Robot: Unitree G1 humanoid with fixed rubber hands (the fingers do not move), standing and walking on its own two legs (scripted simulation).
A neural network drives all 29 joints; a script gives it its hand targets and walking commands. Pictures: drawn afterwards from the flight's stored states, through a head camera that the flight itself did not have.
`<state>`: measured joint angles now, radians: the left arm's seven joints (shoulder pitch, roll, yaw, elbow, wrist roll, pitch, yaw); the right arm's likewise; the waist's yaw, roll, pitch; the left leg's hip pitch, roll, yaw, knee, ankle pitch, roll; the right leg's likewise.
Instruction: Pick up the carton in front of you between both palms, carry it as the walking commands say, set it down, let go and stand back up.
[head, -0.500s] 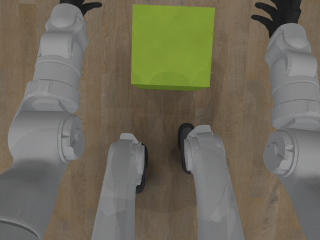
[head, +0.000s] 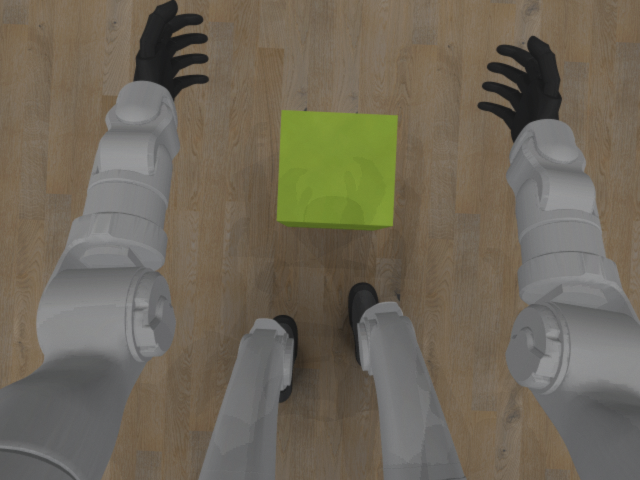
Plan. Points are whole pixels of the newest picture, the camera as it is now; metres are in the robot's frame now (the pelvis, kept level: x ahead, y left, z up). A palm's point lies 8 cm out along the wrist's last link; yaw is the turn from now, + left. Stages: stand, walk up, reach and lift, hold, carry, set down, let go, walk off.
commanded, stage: let go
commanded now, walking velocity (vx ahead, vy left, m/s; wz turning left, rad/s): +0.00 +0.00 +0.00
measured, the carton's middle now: (334, 179) +0.49 -0.05 -0.50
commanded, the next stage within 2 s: stand in 1.30 s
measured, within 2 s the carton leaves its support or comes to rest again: neither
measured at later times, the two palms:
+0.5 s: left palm (57, 228) +0.38 +0.20 +0.01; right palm (626, 255) +0.33 -0.25 +0.01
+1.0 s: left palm out of the picture +0.25 +0.23 +0.09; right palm out of the picture +0.23 -0.24 +0.08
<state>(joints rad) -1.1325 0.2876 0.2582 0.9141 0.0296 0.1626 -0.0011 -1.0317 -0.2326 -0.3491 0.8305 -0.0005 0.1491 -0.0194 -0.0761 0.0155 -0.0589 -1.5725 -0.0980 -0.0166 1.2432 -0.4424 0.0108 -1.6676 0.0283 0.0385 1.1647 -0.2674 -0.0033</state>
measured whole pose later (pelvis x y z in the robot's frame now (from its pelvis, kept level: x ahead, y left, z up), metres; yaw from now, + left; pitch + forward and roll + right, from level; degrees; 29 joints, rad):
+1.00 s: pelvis +0.08 +0.00 +0.15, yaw -2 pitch -4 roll -1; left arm 0.21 0.20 0.04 0.45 0.00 0.09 -0.07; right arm 0.24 -0.22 -0.04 0.41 0.00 0.11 0.07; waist 0.00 0.04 0.09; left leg -0.07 -0.04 -0.08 0.45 -0.32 0.03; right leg -0.18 0.05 0.03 0.43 -0.19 -0.01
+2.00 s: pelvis +0.11 -0.01 +0.14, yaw +0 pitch -1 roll +0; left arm 0.14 0.33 0.05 0.87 0.03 0.01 0.02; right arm 0.19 -0.36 -0.01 0.79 -0.03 0.00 -0.04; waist 0.01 0.03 0.00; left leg -0.07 -0.06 -0.10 0.45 -0.35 0.03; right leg -0.20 0.04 0.01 0.49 -0.27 -0.03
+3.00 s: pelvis +0.07 -0.01 +0.15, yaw +0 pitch -3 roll +0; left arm 0.12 0.38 0.02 1.05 0.01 0.00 0.01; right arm 0.16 -0.40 0.02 1.00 -0.01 -0.01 -0.02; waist 0.02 0.01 0.02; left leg -0.05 -0.06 -0.11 0.36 -0.24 0.02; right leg -0.16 0.03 0.00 0.37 -0.15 -0.02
